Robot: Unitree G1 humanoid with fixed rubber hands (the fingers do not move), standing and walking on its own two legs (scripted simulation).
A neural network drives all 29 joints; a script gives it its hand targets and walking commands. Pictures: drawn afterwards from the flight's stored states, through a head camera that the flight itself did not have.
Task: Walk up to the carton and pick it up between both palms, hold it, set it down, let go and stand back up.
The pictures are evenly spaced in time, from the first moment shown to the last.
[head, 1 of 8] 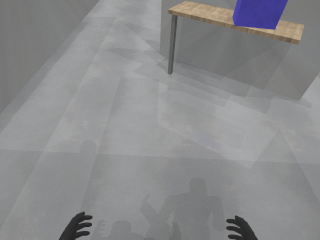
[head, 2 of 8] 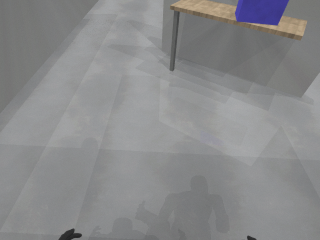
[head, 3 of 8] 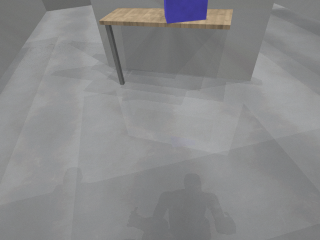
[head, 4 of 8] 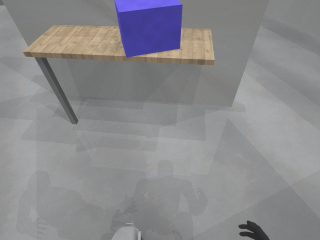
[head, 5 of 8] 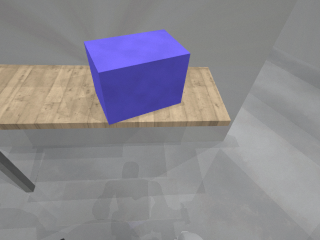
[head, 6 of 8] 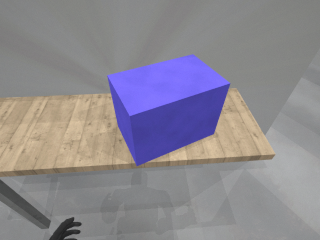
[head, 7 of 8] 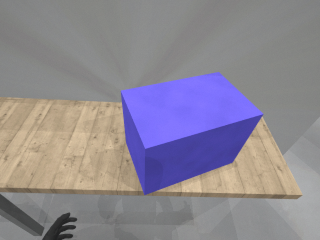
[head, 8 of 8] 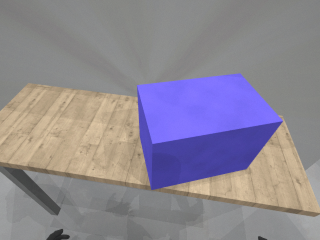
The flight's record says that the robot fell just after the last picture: no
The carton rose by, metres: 0.00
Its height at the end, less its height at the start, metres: +0.00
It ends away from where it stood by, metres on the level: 0.00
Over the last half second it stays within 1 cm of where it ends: yes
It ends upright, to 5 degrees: yes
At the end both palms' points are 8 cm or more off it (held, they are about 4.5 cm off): yes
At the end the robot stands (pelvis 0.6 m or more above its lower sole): yes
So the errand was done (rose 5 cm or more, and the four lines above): no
